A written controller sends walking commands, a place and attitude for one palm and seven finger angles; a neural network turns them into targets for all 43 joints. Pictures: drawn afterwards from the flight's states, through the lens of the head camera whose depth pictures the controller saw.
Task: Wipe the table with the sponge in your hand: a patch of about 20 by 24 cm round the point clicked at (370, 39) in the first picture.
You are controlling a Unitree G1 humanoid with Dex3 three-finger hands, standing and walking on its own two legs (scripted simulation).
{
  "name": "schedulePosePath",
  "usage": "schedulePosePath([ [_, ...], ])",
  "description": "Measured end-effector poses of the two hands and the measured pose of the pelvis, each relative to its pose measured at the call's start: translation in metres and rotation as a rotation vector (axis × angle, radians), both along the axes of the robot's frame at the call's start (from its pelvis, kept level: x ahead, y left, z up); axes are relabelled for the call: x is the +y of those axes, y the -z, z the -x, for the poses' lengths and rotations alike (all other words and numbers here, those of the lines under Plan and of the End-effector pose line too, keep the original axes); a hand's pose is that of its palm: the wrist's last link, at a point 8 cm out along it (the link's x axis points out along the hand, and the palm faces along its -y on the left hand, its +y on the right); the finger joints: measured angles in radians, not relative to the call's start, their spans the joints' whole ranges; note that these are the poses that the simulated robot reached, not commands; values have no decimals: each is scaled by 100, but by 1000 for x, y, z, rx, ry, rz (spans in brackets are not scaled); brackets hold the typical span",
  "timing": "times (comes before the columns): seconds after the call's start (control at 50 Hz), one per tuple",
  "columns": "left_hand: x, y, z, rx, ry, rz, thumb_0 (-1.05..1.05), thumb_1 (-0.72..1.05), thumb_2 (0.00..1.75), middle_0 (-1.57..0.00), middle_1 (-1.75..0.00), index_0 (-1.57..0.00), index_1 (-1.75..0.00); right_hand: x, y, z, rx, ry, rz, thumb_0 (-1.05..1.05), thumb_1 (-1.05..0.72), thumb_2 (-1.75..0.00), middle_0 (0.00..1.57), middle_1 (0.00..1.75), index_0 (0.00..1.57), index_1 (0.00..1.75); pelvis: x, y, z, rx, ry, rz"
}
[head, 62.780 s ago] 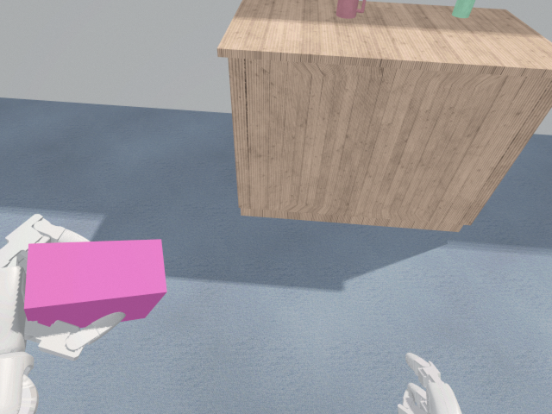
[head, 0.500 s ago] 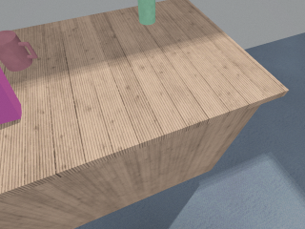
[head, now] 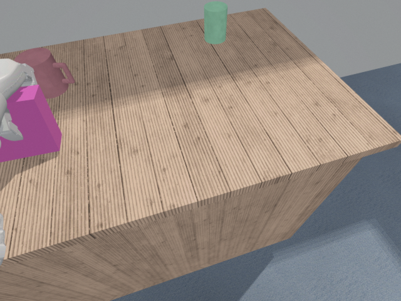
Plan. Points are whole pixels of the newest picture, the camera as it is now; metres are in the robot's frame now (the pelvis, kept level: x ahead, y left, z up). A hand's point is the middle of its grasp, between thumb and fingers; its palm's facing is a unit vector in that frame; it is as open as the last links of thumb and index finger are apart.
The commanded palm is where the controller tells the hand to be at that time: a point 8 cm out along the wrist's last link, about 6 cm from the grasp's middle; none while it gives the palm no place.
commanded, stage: slide across to the middle lane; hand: left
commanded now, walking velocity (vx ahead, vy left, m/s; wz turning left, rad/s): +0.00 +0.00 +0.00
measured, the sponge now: (20, 132) +0.38 +0.39 +0.12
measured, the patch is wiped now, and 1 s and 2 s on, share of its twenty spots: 0.95 0.95 0.95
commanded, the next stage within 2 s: wipe back along the middle lane in 0.40 s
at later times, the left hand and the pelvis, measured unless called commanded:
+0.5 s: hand (48, 99) +0.42 +0.32 +0.17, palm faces -0.08 +0.04 -1.00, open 10.5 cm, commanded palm +0.41 +0.31 +0.22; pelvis +0.00 -0.01 +0.00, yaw +0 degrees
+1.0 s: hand (51, 111) +0.40 +0.31 +0.17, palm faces +0.00 +0.02 -1.00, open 10.5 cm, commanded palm +0.36 +0.29 +0.20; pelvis +0.00 -0.01 +0.00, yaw -1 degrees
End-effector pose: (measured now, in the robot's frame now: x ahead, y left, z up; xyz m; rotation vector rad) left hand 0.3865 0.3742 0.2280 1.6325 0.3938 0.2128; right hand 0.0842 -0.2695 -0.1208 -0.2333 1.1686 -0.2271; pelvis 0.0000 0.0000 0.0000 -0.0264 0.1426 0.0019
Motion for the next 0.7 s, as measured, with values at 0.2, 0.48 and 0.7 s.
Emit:
schedulePosePath([
  [0.2,-38,0,-15,-48,62,32,1,-57,102,-76,-137,-73,-138,17,-9,-48,-151,-70,-41,1,-91,-90,20,30,20,30,1,-1,-3,-12,-1,-5],
  [0.48,-59,3,-18,-51,6,27,0,-56,101,-75,-137,-72,-138,13,-4,-40,-141,-66,-59,1,-91,-90,20,30,20,30,-6,-1,-2,-24,1,-9],
  [0.7,-64,5,-16,-50,19,29,0,-55,100,-74,-138,-71,-139,-8,-3,-12,-95,-3,-34,1,-91,-90,20,30,20,30,-12,-2,-3,-35,22,-11],
])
